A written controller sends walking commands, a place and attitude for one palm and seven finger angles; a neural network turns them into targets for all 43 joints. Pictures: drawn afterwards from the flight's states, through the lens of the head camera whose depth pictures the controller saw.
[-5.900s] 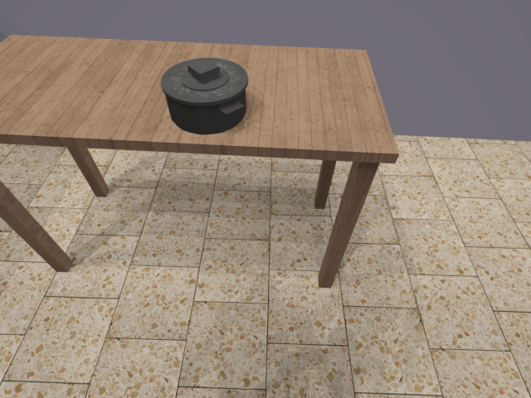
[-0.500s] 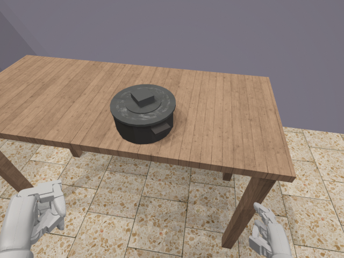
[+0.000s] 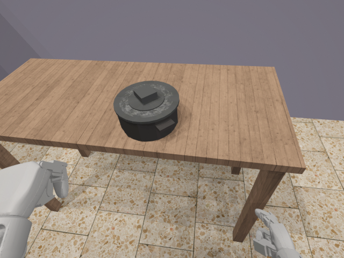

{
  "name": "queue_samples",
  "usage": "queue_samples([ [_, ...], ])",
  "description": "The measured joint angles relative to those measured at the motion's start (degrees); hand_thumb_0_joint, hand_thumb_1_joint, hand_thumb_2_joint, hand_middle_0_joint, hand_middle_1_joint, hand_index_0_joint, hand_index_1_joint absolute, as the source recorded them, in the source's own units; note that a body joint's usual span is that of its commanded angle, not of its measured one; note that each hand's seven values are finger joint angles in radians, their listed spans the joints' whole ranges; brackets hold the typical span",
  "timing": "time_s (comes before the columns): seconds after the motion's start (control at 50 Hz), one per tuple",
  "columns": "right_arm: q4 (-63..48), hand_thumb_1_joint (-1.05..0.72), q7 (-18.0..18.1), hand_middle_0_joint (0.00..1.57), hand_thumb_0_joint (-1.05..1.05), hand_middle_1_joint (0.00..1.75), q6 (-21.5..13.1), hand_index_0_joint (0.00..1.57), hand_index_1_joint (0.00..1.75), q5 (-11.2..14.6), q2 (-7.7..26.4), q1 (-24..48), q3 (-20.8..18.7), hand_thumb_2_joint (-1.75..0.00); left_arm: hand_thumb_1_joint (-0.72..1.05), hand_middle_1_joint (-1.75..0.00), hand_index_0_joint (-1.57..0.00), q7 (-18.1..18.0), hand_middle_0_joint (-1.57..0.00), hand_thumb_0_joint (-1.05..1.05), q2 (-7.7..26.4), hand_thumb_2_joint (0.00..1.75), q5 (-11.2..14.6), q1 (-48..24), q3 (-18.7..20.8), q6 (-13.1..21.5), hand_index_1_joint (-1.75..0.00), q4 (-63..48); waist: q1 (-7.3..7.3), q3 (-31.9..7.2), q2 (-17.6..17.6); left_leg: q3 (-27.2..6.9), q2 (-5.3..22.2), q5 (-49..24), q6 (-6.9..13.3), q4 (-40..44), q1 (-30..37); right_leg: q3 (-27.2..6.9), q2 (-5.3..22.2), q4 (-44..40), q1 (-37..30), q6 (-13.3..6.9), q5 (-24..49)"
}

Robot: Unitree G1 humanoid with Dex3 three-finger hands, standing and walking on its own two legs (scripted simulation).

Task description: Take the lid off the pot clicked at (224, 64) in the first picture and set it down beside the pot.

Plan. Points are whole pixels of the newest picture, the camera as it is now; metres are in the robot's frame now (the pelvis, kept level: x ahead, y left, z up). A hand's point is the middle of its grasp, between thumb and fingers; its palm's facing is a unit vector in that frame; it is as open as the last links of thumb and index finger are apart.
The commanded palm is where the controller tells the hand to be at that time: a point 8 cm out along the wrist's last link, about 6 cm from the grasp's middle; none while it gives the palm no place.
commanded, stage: reach forward and open the fingers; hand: left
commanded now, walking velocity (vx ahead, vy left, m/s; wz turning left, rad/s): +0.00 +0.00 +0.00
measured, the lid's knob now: (145, 93) +0.53 +0.17 +0.11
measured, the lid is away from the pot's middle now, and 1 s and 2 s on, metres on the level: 0.00 0.00 0.00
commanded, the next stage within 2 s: move the open hand above the knob in 0.88 s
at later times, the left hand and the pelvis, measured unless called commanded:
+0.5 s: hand (56, 176) +0.21 +0.25 +0.15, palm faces -0.16 -0.04 -0.99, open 6.6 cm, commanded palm +0.19 +0.25 +0.21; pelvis -0.02 -0.02 +0.01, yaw +3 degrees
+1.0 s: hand (77, 144) +0.27 +0.23 +0.18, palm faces -0.11 -0.02 -0.99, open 9.9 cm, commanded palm +0.24 +0.22 +0.24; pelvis -0.03 -0.02 +0.01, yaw +2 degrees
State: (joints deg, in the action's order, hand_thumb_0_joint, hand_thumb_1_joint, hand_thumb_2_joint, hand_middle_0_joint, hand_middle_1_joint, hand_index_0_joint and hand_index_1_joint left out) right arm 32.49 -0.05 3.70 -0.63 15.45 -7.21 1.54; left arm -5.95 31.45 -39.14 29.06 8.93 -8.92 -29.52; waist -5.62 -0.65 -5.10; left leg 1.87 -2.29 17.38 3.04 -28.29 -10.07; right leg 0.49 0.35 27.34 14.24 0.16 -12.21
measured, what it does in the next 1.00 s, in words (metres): stands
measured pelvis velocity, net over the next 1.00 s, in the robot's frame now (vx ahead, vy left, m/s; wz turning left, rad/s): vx -0.03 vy -0.02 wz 0.03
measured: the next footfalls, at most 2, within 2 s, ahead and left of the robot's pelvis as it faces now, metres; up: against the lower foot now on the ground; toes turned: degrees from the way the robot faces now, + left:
none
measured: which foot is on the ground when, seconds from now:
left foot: down 0.00-1.00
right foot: down 0.00-1.00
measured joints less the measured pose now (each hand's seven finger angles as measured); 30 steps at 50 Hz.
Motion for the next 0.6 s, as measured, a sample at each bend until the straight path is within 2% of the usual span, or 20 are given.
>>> queue_samples([
  [0.04, 0.1, -0.9, 0.2, 0.2, 0.01, 0.3, 1.2, 0.2, 0.3, 0.7, 0.7, 0.9, -0.4, -0.9, 0.72, -1.3, -1.26, 2.8, -1.26, 0.01, 1.7, 1.01, -2.1, -1.0, -0.6, -1.1, -1.31, 1.3, 0.18, -0.2, -0.7, -0.1, 0.0, -0.3, 0.1, 0.4, 0.1, 0.1, 0.0, -0.6, -0.2, 0.1, 0.3],
  [0.08, 0.2, -0.9, 0.6, 0.2, 0.01, 0.3, 1.5, 0.2, 0.3, 1.1, 1.1, 1.3, -0.7, -0.9, 0.66, -1.24, -1.24, 5.8, -1.24, 0.01, 2.9, 1.05, -2.7, -2.3, -1.2, -1.2, -1.25, 2.7, 0.42, -0.5, -1.3, -0.5, -0.1, -0.7, 0.1, 1.0, 0.4, 0.5, 0.1, -1.3, -0.8, 0.2, 0.6],
  [0.2, 0.4, -0.9, 1.5, 0.2, 0.01, 0.3, 0.2, 0.2, 0.3, 1.7, 1.7, 1.5, -0.9, -0.9, 0.48, -1.05, -1.19, 14.9, -1.19, 0.01, 6.0, 1.16, -1.9, -7.5, -2.5, 1.5, -1.05, 5.4, 0.59, -0.2, -1.7, -1.9, -0.2, -2.1, -0.1, 3.0, 1.9, 1.9, 0.3, -3.8, -3.0, 0.0, 1.7],
  [0.36, 0.9, -0.9, 1.2, 0.2, 0.01, 0.3, -0.5, 0.2, 0.3, 1.8, 1.2, 1.9, -0.2, -0.9, 0.24, -0.77, -1.1, 23.5, -1.1, 0.0, 9.0, 1.32, -1.4, -16.7, -2.6, 5.9, -0.77, 10.2, 0.51, 1.5, -1.5, -2.8, -0.1, -4.1, -0.6, 4.7, 2.5, 2.8, 0.2, -5.8, -3.9, -0.5, 3.6],
  [0.44, 0.8, -0.9, 1.0, 0.2, 0.01, 0.3, -0.7, 0.2, 0.3, 1.8, 0.7, 1.4, 0.2, -0.9, 0.12, -0.63, -1.05, 26.0, -1.05, 0.0, 9.4, 1.37, -1.0, -20.9, -2.6, 7.8, -0.63, 12.6, 0.54, 2.2, -1.3, -2.8, -0.1, -4.9, -0.7, 5.1, 2.3, 2.8, 0.2, -6.1, -3.7, -0.7, 4.3],
  [0.5, 1.0, -0.9, 1.0, 0.2, 0.01, 0.3, -0.8, 0.2, 0.3, 1.7, 0.5, 0.8, 0.4, -0.9, 0.04, -0.52, -1.02, 26.5, -1.02, 0.0, 9.3, 1.4, -0.8, -23.8, -2.9, 9.1, -0.53, 14.0, 0.64, 2.3, -1.2, -2.8, -0.1, -5.4, -0.8, 5.5, 2.4, 2.7, 0.2, -6.4, -3.7, -0.8, 4.7],
  [0.6, 1.3, -0.9, 0.7, 0.2, 0.01, 0.3, -0.5, 0.2, 0.3, 2.1, 0.4, 0.3, 0.6, -0.9, -0.1, -0.34, -0.95, 26.7, -0.95, 0.0, 8.8, 1.45, -1.3, -28.2, -3.9, 8.9, -0.35, 17.1, 1.03, 2.5, -1.0, -2.5, -0.1, -5.9, -0.9, 5.8, 2.2, 2.4, 0.2, -6.2, -3.2, -0.9, 5.2],
])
